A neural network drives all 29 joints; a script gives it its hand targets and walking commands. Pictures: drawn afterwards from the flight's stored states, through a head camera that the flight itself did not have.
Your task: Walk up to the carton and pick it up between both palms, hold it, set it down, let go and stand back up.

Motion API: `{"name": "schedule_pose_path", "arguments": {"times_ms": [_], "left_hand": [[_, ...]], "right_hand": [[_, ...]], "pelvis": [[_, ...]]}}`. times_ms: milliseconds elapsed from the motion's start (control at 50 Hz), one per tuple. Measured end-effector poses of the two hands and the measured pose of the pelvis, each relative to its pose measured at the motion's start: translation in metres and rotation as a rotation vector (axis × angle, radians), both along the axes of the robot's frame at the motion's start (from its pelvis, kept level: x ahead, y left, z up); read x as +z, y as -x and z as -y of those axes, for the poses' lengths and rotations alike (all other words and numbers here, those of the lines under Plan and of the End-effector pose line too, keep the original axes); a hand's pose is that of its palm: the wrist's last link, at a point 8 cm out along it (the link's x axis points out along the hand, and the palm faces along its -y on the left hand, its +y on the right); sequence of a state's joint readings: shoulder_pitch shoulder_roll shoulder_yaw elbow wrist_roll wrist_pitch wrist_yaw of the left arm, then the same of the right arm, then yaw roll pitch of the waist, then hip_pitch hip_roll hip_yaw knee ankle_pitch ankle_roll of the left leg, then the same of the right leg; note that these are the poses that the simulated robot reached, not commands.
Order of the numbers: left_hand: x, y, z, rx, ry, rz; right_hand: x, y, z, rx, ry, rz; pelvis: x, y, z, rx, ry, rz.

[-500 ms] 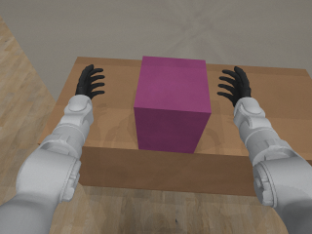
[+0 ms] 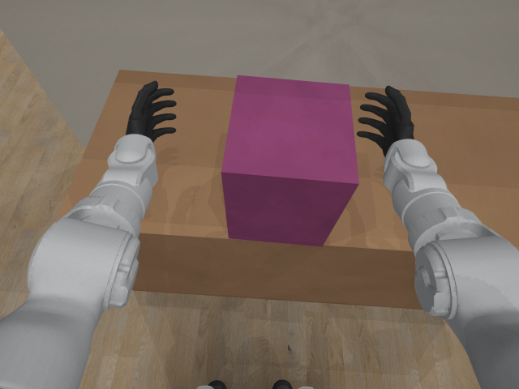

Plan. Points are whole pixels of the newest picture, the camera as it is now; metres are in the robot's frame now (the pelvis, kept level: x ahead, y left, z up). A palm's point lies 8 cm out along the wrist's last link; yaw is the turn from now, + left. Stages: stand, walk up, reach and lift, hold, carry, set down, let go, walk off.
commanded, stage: reach and lift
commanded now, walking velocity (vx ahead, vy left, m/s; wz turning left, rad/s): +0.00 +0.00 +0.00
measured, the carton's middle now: (283, 168) +0.52 -0.05 -0.06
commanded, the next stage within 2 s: none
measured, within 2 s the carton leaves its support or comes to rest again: neither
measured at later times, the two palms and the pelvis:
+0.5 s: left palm (162, 179) +0.48 +0.18 -0.04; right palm (366, 187) +0.47 -0.20 -0.04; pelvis +0.00 +0.00 -0.04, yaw -1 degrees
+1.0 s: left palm (195, 185) +0.48 +0.12 -0.05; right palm (355, 192) +0.47 -0.18 -0.05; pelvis +0.01 +0.02 -0.05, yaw -4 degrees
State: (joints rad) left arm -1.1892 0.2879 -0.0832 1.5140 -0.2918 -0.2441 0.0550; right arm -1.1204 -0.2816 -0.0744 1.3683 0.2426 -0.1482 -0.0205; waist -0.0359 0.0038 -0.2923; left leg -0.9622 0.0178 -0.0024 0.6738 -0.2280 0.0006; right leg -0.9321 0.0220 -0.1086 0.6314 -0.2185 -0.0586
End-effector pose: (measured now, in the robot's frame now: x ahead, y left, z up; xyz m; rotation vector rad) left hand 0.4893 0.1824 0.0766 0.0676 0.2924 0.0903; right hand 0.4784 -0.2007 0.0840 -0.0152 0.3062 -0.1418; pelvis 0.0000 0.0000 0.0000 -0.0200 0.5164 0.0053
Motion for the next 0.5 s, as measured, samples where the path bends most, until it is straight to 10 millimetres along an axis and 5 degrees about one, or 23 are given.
{"name": "schedule_pose_path", "arguments": {"times_ms": [300,500], "left_hand": [[-0.081,0.01,0.003,0.016,0.006,-0.047],[-0.115,0.005,0.005,0.007,0.005,-0.028]], "right_hand": [[-0.084,0.011,-0.005,0.001,0.009,-0.044],[-0.124,0.007,-0.005,-0.004,0.011,-0.025]], "pelvis": [[-0.019,0.0,0.001,-0.005,0.002,-0.112],[-0.039,-0.002,-0.002,-0.017,0.006,-0.167]]}}
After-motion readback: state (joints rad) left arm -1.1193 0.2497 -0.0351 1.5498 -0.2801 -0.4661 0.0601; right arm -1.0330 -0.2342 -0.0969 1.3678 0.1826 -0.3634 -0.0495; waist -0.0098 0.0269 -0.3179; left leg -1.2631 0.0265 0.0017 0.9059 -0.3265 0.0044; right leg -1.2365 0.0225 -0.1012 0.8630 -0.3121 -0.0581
